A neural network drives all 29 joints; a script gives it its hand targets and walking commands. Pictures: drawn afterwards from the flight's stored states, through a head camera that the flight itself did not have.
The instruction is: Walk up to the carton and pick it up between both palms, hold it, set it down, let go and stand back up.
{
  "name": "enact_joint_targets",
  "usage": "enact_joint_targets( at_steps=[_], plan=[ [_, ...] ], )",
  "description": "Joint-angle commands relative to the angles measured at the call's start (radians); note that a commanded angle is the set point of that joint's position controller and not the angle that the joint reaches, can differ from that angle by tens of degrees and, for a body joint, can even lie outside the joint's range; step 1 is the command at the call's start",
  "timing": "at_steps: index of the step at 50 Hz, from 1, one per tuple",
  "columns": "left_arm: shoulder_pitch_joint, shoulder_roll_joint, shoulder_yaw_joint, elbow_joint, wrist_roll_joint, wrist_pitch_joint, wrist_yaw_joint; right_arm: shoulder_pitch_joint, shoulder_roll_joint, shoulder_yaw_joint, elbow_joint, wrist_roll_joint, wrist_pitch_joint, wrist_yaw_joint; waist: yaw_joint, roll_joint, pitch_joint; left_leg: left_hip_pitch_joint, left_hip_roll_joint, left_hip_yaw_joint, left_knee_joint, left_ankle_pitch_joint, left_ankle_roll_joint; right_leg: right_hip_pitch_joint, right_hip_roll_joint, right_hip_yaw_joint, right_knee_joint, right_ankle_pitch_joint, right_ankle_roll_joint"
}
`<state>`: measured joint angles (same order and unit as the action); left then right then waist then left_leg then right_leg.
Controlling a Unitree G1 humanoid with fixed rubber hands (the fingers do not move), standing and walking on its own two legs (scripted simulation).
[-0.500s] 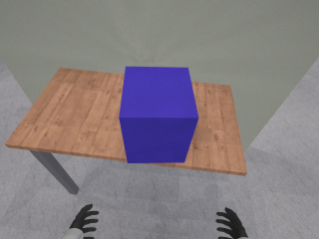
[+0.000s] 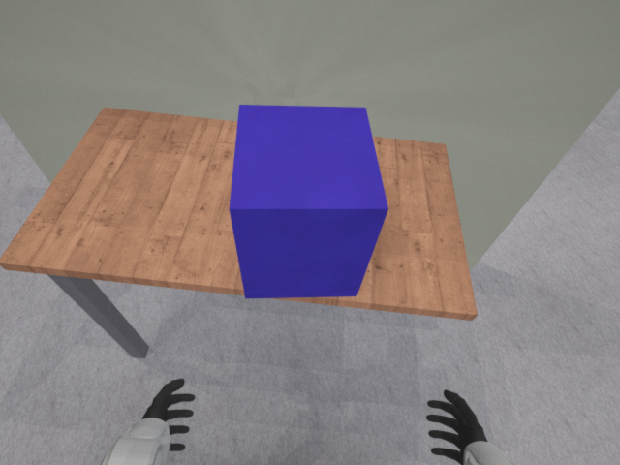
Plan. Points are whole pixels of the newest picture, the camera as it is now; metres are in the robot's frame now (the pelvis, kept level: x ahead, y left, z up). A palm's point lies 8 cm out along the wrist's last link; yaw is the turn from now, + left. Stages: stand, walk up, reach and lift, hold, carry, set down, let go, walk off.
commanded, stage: set down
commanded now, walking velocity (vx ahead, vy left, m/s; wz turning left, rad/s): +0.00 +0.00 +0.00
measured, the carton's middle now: (302, 207) +0.50 +0.03 -0.02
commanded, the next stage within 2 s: let go in 0.56 s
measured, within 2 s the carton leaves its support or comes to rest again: neither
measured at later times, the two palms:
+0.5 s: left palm (146, 430) +0.17 +0.22 -0.08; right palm (470, 430) +0.18 -0.21 -0.09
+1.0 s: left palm (139, 429) +0.17 +0.22 -0.07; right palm (484, 440) +0.17 -0.22 -0.08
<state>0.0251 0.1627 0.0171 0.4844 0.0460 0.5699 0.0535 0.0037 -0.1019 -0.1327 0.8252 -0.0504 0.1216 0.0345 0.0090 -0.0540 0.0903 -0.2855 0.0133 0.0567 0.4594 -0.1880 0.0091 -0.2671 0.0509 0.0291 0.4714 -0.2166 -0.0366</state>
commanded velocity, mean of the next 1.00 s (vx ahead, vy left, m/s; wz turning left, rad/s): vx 0.00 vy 0.00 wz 0.00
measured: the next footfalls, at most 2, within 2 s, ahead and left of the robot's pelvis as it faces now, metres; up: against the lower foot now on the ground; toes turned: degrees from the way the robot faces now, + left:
none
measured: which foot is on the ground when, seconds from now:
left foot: down 0.00-1.00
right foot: down 0.00-1.00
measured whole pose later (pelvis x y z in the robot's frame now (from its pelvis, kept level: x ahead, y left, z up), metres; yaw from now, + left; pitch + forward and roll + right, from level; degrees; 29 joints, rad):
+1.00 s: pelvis +0.03 +0.00 +0.00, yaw +0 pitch -2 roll +0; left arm 0.26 0.24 -0.05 0.36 0.01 0.26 0.03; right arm 0.17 -0.13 -0.11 0.81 -0.06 -0.18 0.07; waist 0.02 -0.05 0.03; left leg -0.18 0.01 0.06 0.44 -0.23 0.01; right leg -0.16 0.05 0.03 0.45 -0.26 -0.04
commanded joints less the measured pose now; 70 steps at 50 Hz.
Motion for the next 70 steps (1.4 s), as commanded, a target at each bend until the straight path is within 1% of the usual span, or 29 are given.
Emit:
enact_joint_targets(
  at_steps=[1,4,7,8,10,11,14,15,17,19,20,23,24,25,26,27,28,29,31,35,41,43,46,52,53,55,60,64,70],
  plan=[
    [-0.002,0.118,0.000,-0.285,-0.005,-0.103,0.009,-0.023,-0.192,-0.030,-0.225,0.023,-0.107,0.012,0.012,0.051,-0.313,0.206,0.037,-0.013,-0.073,0.179,-0.009,0.112,-0.029,0.017,-0.076,0.220,-0.003],
    [0.089,0.152,-0.004,-0.334,-0.006,-0.189,0.001,0.040,-0.199,-0.031,-0.241,0.021,-0.177,0.014,0.016,0.062,-0.308,0.242,0.022,0.000,-0.073,0.253,-0.007,0.110,-0.016,0.023,-0.094,0.272,0.004],
    [0.071,0.166,-0.002,-0.245,-0.015,-0.229,-0.021,0.024,-0.152,0.018,-0.179,0.037,-0.207,0.017,0.027,0.070,-0.214,0.180,0.012,0.008,-0.084,0.158,-0.004,0.078,-0.036,0.034,-0.126,0.165,0.012],
    [0.027,0.164,0.005,-0.151,-0.017,-0.211,-0.028,-0.010,-0.122,0.035,-0.117,0.029,-0.192,0.018,0.023,0.044,-0.166,0.154,0.017,0.005,-0.090,0.107,-0.008,0.047,-0.054,0.035,-0.141,0.099,0.012],
    [0.017,0.169,0.005,-0.182,-0.024,-0.216,-0.027,-0.018,-0.116,0.030,-0.164,0.031,-0.198,0.020,0.034,0.062,-0.136,0.123,0.011,0.011,-0.092,0.056,0.003,0.050,-0.065,0.047,-0.141,0.029,0.005],
    [0.012,0.167,0.007,-0.187,-0.030,-0.223,-0.028,-0.034,-0.112,0.032,-0.158,0.028,-0.206,0.019,0.023,0.034,-0.142,0.142,0.018,0.004,-0.097,0.052,0.004,0.045,-0.060,0.047,-0.150,0.025,0.008],
    [-0.016,0.151,0.005,-0.181,-0.023,-0.230,-0.028,-0.045,-0.129,0.012,-0.128,0.010,-0.210,0.017,0.004,0.032,-0.145,0.146,0.011,-0.006,-0.089,0.058,0.001,0.067,-0.067,0.052,-0.155,0.029,0.005],
    [-0.050,0.129,-0.001,-0.122,-0.018,-0.194,-0.032,-0.065,-0.118,0.023,-0.063,-0.007,-0.183,0.014,-0.010,0.040,-0.129,0.132,0.015,-0.018,-0.096,0.038,-0.008,0.055,-0.077,0.058,-0.170,0.002,-0.001],
    [-0.060,0.115,0.001,-0.076,0.000,-0.154,-0.029,-0.090,-0.106,0.001,-0.022,-0.022,-0.151,0.008,-0.013,0.041,-0.136,0.150,0.016,-0.013,-0.092,0.075,-0.005,0.063,-0.085,0.049,-0.162,0.009,-0.008],
    [0.034,0.149,0.017,-0.247,-0.007,-0.222,-0.014,-0.003,-0.169,-0.030,-0.144,-0.009,-0.217,0.007,0.000,0.036,-0.226,0.164,0.006,-0.008,-0.072,0.197,0.008,0.156,-0.061,0.050,-0.119,0.160,-0.004],
    [0.000,0.135,0.026,-0.176,0.016,-0.208,-0.016,-0.050,-0.153,-0.018,-0.062,-0.030,-0.208,0.002,-0.007,0.056,-0.219,0.163,0.016,-0.027,-0.078,0.202,0.001,0.140,-0.071,0.057,-0.128,0.174,-0.008],
    [0.036,0.154,0.021,-0.237,0.011,-0.252,-0.012,-0.039,-0.166,-0.031,-0.134,-0.030,-0.255,-0.006,0.001,0.037,-0.238,0.155,0.002,-0.014,-0.059,0.239,0.009,0.199,-0.060,0.052,-0.105,0.248,-0.002],
    [0.004,0.148,0.038,-0.165,0.020,-0.241,-0.018,-0.070,-0.158,-0.025,-0.066,-0.039,-0.244,-0.008,-0.003,0.033,-0.229,0.151,0.010,-0.021,-0.069,0.209,0.004,0.186,-0.070,0.053,-0.114,0.226,-0.001],
    [0.023,0.164,0.036,-0.172,0.022,-0.242,-0.022,-0.053,-0.144,-0.018,-0.066,-0.035,-0.243,-0.009,0.000,0.012,-0.222,0.143,0.008,-0.015,-0.075,0.197,0.013,0.209,-0.068,0.049,-0.114,0.230,0.003],
    [0.081,0.202,0.035,-0.297,-0.007,-0.312,-0.017,0.010,-0.178,-0.030,-0.201,-0.005,-0.301,-0.007,0.016,0.017,-0.231,0.137,-0.003,-0.002,-0.072,0.207,0.026,0.240,-0.048,0.046,-0.083,0.279,0.014],
    [0.068,0.185,0.020,-0.249,-0.013,-0.316,-0.024,-0.022,-0.168,-0.009,-0.156,-0.007,-0.309,-0.007,0.006,0.014,-0.234,0.144,0.005,-0.014,-0.080,0.184,0.020,0.217,-0.044,0.049,-0.097,0.272,0.010],
    [0.023,0.168,0.020,-0.196,-0.007,-0.284,-0.031,-0.049,-0.144,0.005,-0.097,-0.007,-0.277,-0.007,-0.004,0.029,-0.212,0.156,0.007,-0.020,-0.092,0.144,0.006,0.180,-0.059,0.050,-0.120,0.213,0.007],
    [0.094,0.202,0.013,-0.299,-0.022,-0.326,-0.025,0.014,-0.172,-0.027,-0.178,-0.003,-0.315,-0.004,0.009,0.017,-0.192,0.151,-0.002,0.000,-0.085,0.138,0.018,0.186,-0.043,0.042,-0.112,0.209,0.008],
    [0.056,0.187,0.006,-0.214,-0.032,-0.309,-0.034,-0.025,-0.143,0.002,-0.126,-0.005,-0.298,0.001,-0.002,0.019,-0.124,0.140,0.010,-0.006,-0.106,0.046,0.005,0.127,-0.055,0.040,-0.135,0.115,0.008],
    [0.068,0.168,-0.010,-0.184,-0.045,-0.280,-0.033,-0.005,-0.127,0.013,-0.095,0.006,-0.271,0.018,0.003,0.056,-0.056,0.125,0.022,-0.009,-0.138,-0.061,0.000,0.068,-0.057,0.039,-0.157,-0.037,-0.005],
    [0.078,0.184,-0.005,-0.266,-0.026,-0.318,-0.027,0.010,-0.159,-0.004,-0.110,0.001,-0.305,0.027,0.003,0.118,-0.098,0.125,0.015,-0.014,-0.134,-0.033,-0.014,0.084,-0.044,0.032,-0.129,-0.004,-0.018],
    [0.083,0.186,-0.008,-0.283,-0.031,-0.326,-0.022,-0.003,-0.165,-0.017,-0.142,-0.008,-0.319,0.029,0.008,0.089,-0.120,0.133,0.014,-0.007,-0.124,-0.017,-0.005,0.077,-0.040,0.028,-0.123,0.004,-0.015],
    [0.101,0.182,-0.029,-0.323,-0.040,-0.354,-0.011,0.024,-0.186,-0.015,-0.178,-0.006,-0.355,0.030,0.009,0.095,-0.160,0.138,0.014,-0.013,-0.105,0.030,-0.009,0.079,-0.032,0.023,-0.100,0.056,-0.014],
    [0.141,0.185,-0.021,-0.283,-0.039,-0.347,-0.015,0.045,-0.174,-0.014,-0.176,-0.015,-0.369,0.021,0.019,0.058,-0.183,0.151,0.013,-0.006,-0.077,0.072,-0.004,0.073,-0.025,0.019,-0.091,0.101,-0.004],
    [0.141,0.180,-0.024,-0.269,-0.045,-0.335,-0.018,0.044,-0.169,-0.010,-0.162,-0.016,-0.361,0.016,0.011,0.029,-0.188,0.158,0.014,-0.007,-0.075,0.080,-0.002,0.088,-0.029,0.022,-0.098,0.114,-0.004],
    [0.158,0.194,-0.015,-0.247,-0.048,-0.345,-0.024,0.061,-0.162,-0.006,-0.171,-0.001,-0.373,0.014,0.025,0.017,-0.169,0.140,0.010,-0.003,-0.067,0.149,0.005,0.102,-0.023,0.024,-0.084,0.207,0.008],
    [0.155,0.193,-0.011,-0.249,-0.054,-0.372,-0.037,0.075,-0.174,0.017,-0.123,0.027,-0.393,-0.004,0.021,0.006,-0.216,0.160,-0.003,-0.002,-0.056,0.232,0.012,0.122,-0.028,0.039,-0.078,0.332,0.021],
    [0.166,0.202,-0.007,-0.240,-0.045,-0.376,-0.045,0.079,-0.174,0.022,-0.077,0.023,-0.402,-0.007,0.004,0.022,-0.205,0.161,-0.006,-0.001,-0.061,0.241,0.008,0.117,-0.033,0.037,-0.082,0.361,0.031],
    [0.145,0.204,-0.022,-0.244,-0.033,-0.385,-0.044,0.049,-0.166,0.034,-0.050,0.042,-0.420,-0.004,0.007,0.070,-0.206,0.160,-0.013,-0.013,-0.055,0.226,-0.008,0.095,-0.029,0.030,-0.086,0.325,0.023]
  ],
)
